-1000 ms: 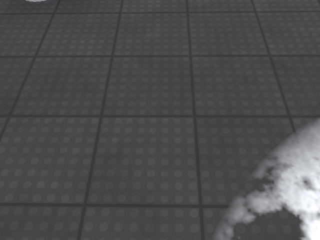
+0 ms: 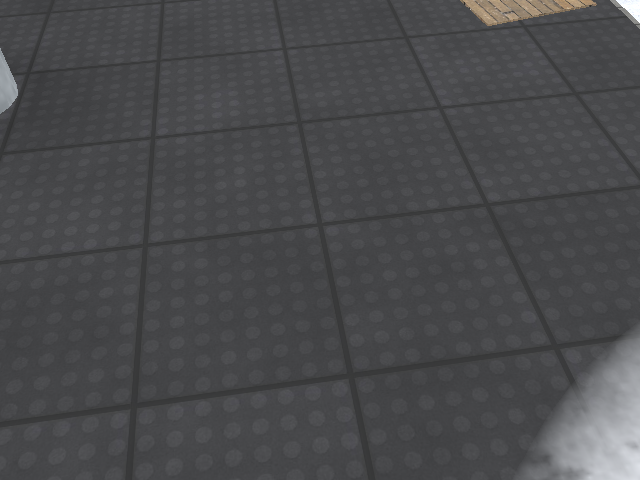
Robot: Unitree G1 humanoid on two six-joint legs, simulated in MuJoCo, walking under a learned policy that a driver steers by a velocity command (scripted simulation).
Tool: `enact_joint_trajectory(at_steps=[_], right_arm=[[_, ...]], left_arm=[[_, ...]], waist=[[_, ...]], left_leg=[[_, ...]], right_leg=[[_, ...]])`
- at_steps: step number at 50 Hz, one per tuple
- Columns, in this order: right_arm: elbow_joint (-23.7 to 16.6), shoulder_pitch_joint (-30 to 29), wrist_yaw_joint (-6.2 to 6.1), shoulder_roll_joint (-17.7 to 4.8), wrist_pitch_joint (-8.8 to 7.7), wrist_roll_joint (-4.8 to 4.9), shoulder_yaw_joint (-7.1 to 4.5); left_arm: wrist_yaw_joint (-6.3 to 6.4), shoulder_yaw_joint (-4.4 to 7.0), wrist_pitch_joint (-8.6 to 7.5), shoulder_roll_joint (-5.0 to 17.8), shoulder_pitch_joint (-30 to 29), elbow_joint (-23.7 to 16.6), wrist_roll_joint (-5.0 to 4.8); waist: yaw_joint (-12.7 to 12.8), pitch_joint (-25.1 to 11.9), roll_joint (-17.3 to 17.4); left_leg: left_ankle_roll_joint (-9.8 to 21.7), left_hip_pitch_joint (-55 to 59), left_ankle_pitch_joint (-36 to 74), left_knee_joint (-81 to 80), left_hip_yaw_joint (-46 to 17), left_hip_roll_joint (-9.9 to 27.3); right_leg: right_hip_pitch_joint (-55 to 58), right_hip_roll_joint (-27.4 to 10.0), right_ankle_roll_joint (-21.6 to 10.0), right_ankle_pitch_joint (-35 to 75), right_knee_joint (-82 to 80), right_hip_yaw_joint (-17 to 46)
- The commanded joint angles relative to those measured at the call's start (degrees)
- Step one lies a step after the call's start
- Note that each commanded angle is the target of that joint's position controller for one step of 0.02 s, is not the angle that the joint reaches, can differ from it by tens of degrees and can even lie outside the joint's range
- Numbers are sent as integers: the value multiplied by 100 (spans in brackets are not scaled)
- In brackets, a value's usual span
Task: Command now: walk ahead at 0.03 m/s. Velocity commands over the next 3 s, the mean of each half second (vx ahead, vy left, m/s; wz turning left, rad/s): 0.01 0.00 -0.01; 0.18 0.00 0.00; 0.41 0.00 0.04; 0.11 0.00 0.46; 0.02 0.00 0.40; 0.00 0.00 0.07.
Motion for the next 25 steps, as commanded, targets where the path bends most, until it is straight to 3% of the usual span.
enact_joint_trajectory(at_steps=[1, 25], right_arm=[[68, 382, -48, -414, -11, 4, -72], [583, 546, -115, -183, 45, 4, 24]], left_arm=[[27, 88, -34, 532, 260, 6, 1], [50, -5, 21, 275, 726, 558, 16]], waist=[[43, 172, -156], [84, 379, -89]], left_leg=[[54, -221, 499, -423, -609, 605], [43, -279, 356, -415, -623, 680]], right_leg=[[172, -716, -213, 926, -459, 749], [75, -613, -191, 448, -622, 694]])
Next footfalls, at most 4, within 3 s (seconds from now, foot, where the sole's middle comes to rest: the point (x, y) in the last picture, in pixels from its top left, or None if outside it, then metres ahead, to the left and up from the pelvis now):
1.34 right None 0.39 -0.08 -0.78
1.82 left None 0.51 0.10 -0.78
2.32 right None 0.52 -0.10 -0.78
2.68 left None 0.39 0.07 -0.78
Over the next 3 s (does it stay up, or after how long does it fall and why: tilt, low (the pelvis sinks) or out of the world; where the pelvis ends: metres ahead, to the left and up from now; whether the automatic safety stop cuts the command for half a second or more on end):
stays up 0.43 -0.03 0.00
